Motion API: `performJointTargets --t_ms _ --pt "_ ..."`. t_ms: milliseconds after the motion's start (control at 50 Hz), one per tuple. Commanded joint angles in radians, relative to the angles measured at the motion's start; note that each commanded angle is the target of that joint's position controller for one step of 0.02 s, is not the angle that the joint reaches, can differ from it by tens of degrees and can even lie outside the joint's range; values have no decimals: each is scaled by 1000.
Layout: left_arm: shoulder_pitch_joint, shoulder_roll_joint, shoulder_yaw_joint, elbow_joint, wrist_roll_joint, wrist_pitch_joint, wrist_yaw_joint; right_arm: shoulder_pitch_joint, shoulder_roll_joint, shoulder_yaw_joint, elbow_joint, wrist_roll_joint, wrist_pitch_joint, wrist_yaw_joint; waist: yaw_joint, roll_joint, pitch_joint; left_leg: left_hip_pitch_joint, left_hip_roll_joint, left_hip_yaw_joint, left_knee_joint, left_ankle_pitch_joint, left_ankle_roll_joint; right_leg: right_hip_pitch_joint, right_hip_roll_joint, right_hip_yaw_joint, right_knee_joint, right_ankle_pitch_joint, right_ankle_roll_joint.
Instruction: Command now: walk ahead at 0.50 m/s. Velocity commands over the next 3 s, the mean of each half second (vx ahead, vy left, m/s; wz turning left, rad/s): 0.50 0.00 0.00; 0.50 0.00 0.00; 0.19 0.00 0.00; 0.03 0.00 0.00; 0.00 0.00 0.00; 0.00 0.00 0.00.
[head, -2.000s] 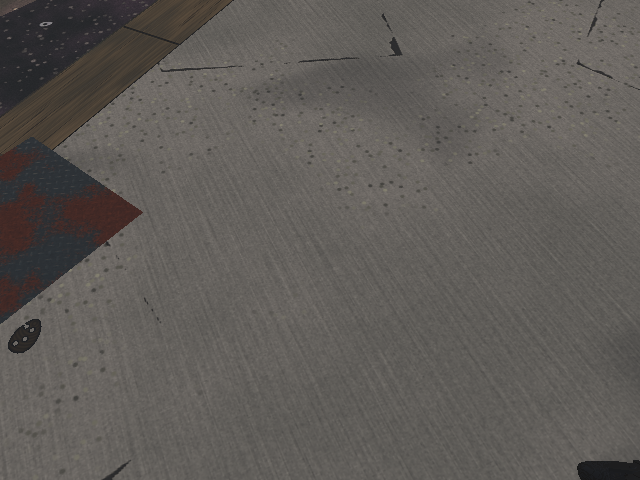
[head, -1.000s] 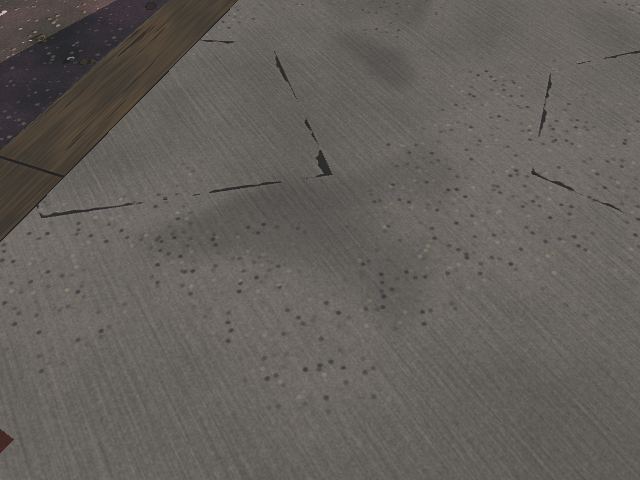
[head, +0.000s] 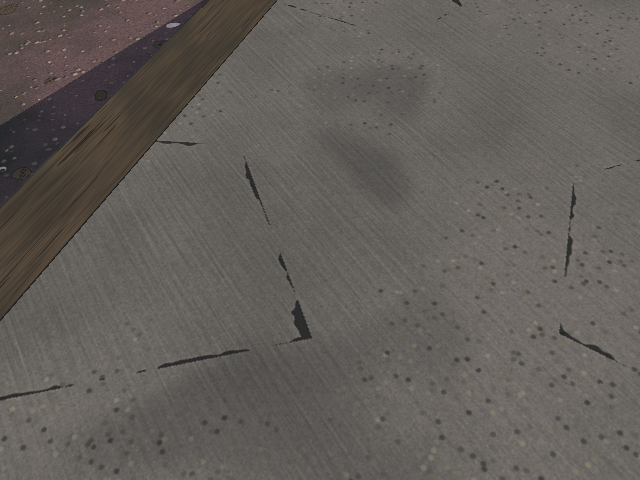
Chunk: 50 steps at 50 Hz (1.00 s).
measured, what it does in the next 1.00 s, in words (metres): walks ahead: left foot, then right foot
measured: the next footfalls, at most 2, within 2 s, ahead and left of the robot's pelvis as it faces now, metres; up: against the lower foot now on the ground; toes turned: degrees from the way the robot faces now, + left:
left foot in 0.26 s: +0.33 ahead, +0.15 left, +0.00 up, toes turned +2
right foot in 0.80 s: +0.63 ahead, -0.09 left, +0.00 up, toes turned -2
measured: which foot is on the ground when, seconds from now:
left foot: up 0.00-0.24, down 0.26-0.82, up 0.84-1.00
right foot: down 0.00-0.28, up 0.30-0.78, down 0.80-1.00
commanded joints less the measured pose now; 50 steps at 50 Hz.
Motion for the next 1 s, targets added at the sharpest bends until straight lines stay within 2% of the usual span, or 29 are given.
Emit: performJointTargets --t_ms 20,120,180,220,240,260,280,300,320,340,360,380,420,460,520,580,680,720,760,780,800,820,840,860,880,900,940,960,1000 --pt "-40 162 33 -51 -6 -14 15 -48 -31 -5 -61 -2 -12 6 -18 -103 24 6 -2 8 -170 170 -10 -25 -243 134 -149 196 -142" --pt "56 179 38 9 -18 4 22 -199 -24 6 -111 10 -24 29 35 -95 65 7 -40 29 -346 212 6 91 -282 121 -122 178 -135" --pt "64 190 45 31 -23 22 28 -222 -43 3 -133 11 -32 45 19 -107 64 7 -53 24 -396 116 42 192 -327 135 -56 265 -116" --pt "40 205 51 32 -23 31 32 -146 -75 -11 -116 10 -35 47 -33 -130 14 139 -92 58 -412 45 71 217 -324 125 38 482 -95" --pt "18 201 48 29 -22 38 33 -26 -105 -29 -80 7 -36 42 -99 -125 -59 309 -126 91 -436 55 96 194 -285 91 177 626 -74" --pt "20 171 35 17 -13 40 35 146 -158 -53 -32 1 -34 32 -167 -93 -183 587 -80 46 -402 84 136 66 -232 53 396 564 -43" --pt "127 69 2 -3 -4 23 26 269 -254 -77 -10 -15 -28 26 -150 102 -343 1010 177 -362 -408 -31 283 -342 -92 0 791 202 31" --pt "127 57 -6 14 -8 -1 21 296 -204 -62 2 2 -23 28 -160 209 -413 1090 267 -676 -572 -160 340 -528 -1 120 982 -411 43" --pt "38 159 22 -10 -37 -18 13 236 -147 -41 -5 7 -24 26 -164 134 -279 991 233 -579 -601 -249 290 -627 -68 176 1065 -390 23" --pt "-38 168 23 -34 -49 -27 12 156 -123 -33 -22 4 -24 24 -140 79 -164 842 200 -447 -626 -212 257 -642 -123 140 1038 -300 11" --pt "-88 158 26 -38 -32 -24 18 92 -90 -23 -27 -6 -26 28 -113 0 -71 689 150 -340 -668 -127 229 -606 -163 118 969 -219 8" --pt "-64 146 31 -36 -25 -15 21 55 -75 -18 -32 -15 -33 28 -70 48 -52 598 132 -283 -695 -55 228 -544 -195 127 914 -161 13" --pt "-24 108 27 -17 -19 8 23 39 -60 -15 -25 -12 -42 32 -38 49 -38 507 98 -208 -747 18 233 -464 -212 124 862 -119 29" --pt "-57 92 25 -27 -14 21 28 54 -86 -21 -9 -9 -48 27 -31 25 -11 483 93 -153 -780 83 244 -500 -219 113 790 -62 50" --pt "-159 84 24 -60 -3 19 25 103 -108 -27 19 -7 -43 12 -55 3 14 510 78 -88 -798 142 233 -557 -217 106 610 103 73" --pt "-262 61 13 -85 -8 9 14 145 -118 -27 41 1 -37 2 -88 7 34 513 44 -21 -806 137 204 -511 -183 71 421 249 74" --pt "-393 67 6 -132 -19 0 -10 231 -129 -33 97 12 -17 -4 -125 6 69 659 102 -24 -760 137 196 -527 -153 69 279 235 52" --pt "-396 86 10 -142 -20 -6 -20 229 -140 -39 107 16 -6 -8 -107 15 63 724 134 -35 -713 201 181 -515 -144 71 249 162 27" --pt "-309 122 25 -122 -19 -10 -22 201 -153 -44 105 16 5 -12 -50 39 9 749 130 -23 -609 422 159 -375 -104 35 231 92 -4" --pt "-176 156 47 -80 -16 -10 -18 185 -142 -40 101 15 11 -13 19 30 -71 720 85 14 -453 551 136 -192 -73 5 211 100 -30" --pt "5 215 70 -31 -7 -8 -9 192 -108 -23 85 3 13 -15 83 -20 -208 568 30 54 -204 436 103 102 -155 92 254 122 -79" --pt "118 320 96 -7 2 -1 -3 307 6 13 66 -7 -6 -4 53 -258 -353 146 -140 94 197 -1 23 500 -408 543 205 -25 -245" --pt "127 241 72 -2 -12 2 -6 283 -24 9 81 4 -31 1 71 -288 -403 -6 -182 -45 350 -464 24 537 -456 785 54 -160 -277" --pt "41 190 53 -15 -16 -1 -5 190 -110 -15 56 35 -48 8 63 -226 -244 -102 -115 -68 414 -421 46 416 -421 650 36 -214 -220" --pt "-39 159 44 -35 -11 -2 -3 125 -114 -15 40 41 -56 6 38 -164 -148 -99 -59 -39 379 -325 58 270 -382 519 14 -170 -184" --pt "-101 128 34 -42 -4 -3 -5 94 -105 -19 38 29 -53 0 10 -118 -72 -63 -22 -22 311 -250 54 129 -344 423 -23 -92 -167" --pt "-147 96 23 -42 10 -11 -9 128 -72 -23 52 14 -29 -5 -47 -148 -38 56 17 -29 227 -168 46 -20 -294 318 -83 10 -148" --pt "-141 102 25 -35 7 -16 -9 139 -50 -20 56 11 -18 -6 -57 -143 -34 77 21 -22 203 -154 38 -51 -287 286 -103 57 -157" --pt "-124 130 30 -19 6 -22 -3 104 -44 -21 42 4 -6 -11 -65 -119 -2 48 21 -12 125 -91 14 -76 -285 227 -125 210 -171"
